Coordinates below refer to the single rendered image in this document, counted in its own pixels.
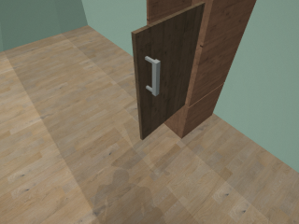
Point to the handle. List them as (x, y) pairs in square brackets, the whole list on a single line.
[(156, 69)]

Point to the cupboard door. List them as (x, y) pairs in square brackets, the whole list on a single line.
[(171, 40)]

